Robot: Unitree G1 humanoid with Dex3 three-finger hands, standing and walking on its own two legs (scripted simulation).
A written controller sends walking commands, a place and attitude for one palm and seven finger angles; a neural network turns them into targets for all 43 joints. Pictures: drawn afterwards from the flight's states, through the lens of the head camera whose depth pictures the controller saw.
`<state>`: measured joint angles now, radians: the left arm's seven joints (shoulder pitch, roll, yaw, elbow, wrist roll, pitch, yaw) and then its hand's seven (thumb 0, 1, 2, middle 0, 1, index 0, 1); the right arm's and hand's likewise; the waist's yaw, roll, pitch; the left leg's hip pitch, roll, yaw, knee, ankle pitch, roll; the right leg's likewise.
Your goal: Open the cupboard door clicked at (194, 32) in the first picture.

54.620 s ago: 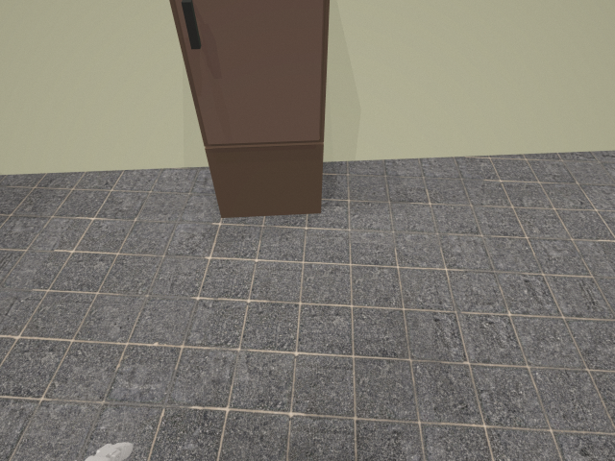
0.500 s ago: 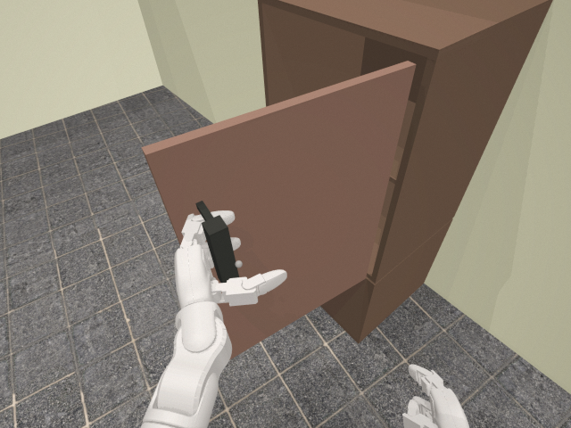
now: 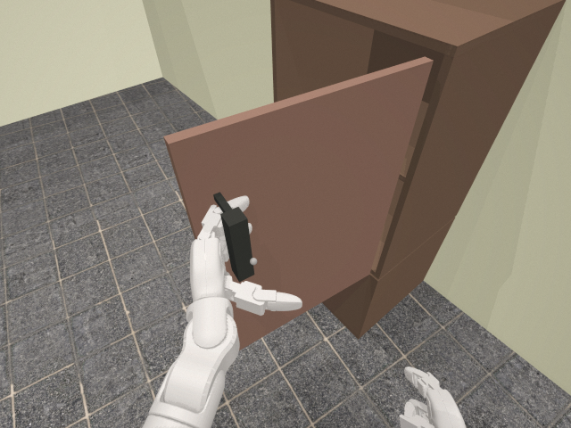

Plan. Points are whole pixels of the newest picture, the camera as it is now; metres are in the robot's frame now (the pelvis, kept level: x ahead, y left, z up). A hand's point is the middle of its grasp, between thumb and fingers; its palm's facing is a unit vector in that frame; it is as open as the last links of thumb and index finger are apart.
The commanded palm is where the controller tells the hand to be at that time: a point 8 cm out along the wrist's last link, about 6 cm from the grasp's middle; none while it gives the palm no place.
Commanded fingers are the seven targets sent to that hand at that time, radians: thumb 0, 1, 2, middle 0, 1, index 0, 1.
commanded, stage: slide the hand sideways off the handle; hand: left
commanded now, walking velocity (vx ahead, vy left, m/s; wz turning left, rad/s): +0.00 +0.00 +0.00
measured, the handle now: (232, 236) +0.35 +0.11 +0.10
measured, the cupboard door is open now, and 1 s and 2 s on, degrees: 83 84 84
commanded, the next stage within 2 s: draw the hand back to the body in 1.14 s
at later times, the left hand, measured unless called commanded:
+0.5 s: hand (236, 292) +0.26 +0.09 +0.10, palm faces -0.12 -0.99 -0.02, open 16.1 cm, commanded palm +0.23 +0.15 +0.10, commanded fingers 0.00 -0.50 0.30 -0.15 -0.30 -0.15 -0.30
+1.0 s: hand (193, 315) +0.23 +0.14 +0.09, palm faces -0.05 -1.00 -0.06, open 16.2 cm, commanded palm +0.20 +0.20 +0.10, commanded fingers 0.00 -0.50 0.30 -0.15 -0.30 -0.15 -0.30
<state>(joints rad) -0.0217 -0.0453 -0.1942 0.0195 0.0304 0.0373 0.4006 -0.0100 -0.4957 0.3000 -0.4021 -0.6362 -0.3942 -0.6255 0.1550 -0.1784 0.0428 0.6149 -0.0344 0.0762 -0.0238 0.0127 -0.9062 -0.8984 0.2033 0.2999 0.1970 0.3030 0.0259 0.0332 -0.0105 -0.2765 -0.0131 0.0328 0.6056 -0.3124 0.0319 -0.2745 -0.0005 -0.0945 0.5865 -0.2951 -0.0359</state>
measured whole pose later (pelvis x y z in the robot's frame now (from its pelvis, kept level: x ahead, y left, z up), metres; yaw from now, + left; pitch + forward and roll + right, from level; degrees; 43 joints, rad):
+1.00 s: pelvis +0.02 -0.02 +0.00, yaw -1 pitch +1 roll +0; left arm 0.39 0.23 0.11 -0.21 -0.26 -0.09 -0.23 -0.01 -0.50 0.30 -0.18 -0.31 -0.18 -0.32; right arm 0.23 -0.24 0.05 0.54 0.02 -0.12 -0.06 0.01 -0.91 -0.90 0.20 0.30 0.20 0.30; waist 0.03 0.06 -0.04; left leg -0.32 0.02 0.02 0.65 -0.36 0.00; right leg -0.31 0.04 -0.10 0.63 -0.34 -0.07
